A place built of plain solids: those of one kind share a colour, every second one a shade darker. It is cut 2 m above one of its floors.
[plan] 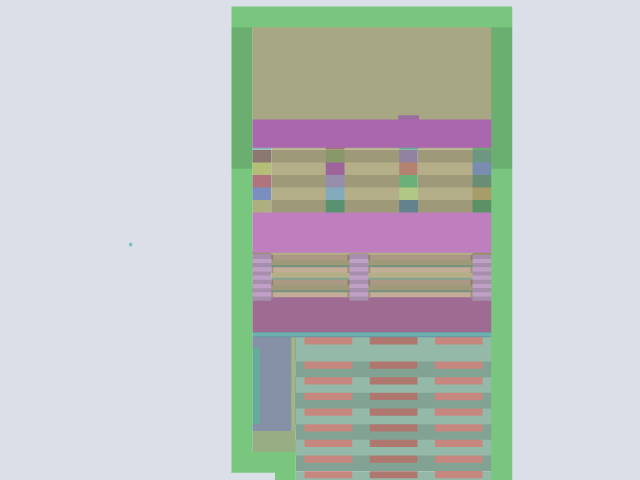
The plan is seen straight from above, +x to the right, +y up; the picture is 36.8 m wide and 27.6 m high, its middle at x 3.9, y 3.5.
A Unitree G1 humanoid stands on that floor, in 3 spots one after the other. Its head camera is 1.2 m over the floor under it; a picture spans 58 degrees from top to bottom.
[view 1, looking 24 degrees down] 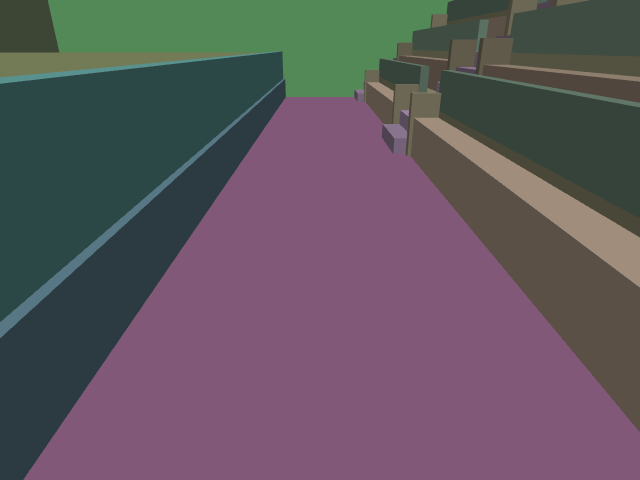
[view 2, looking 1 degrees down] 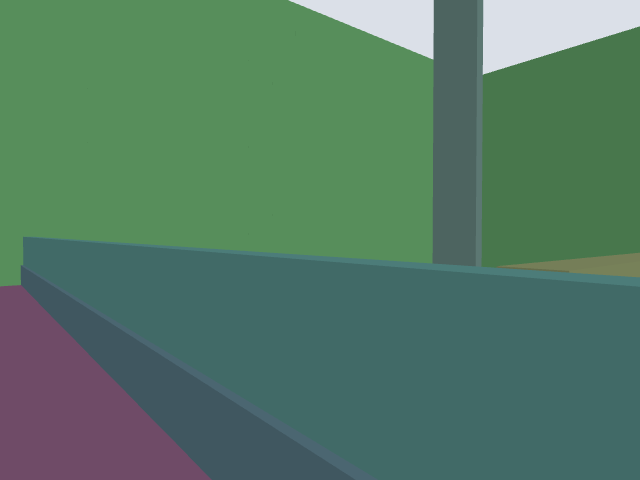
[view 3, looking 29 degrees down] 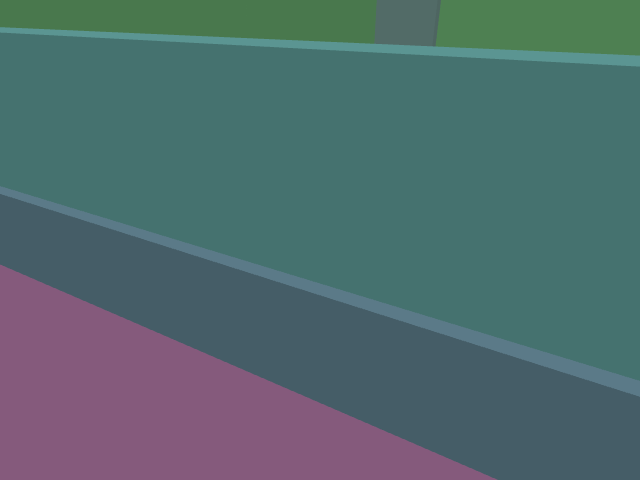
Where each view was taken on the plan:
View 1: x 11.96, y -0.89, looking -180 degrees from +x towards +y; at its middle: floor_hall0a_concrete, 2.95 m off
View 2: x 1.80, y -0.89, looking -39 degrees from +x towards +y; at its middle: wall_plaster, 15.38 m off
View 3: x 7.38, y -0.89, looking -62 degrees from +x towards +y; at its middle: rail_front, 1.23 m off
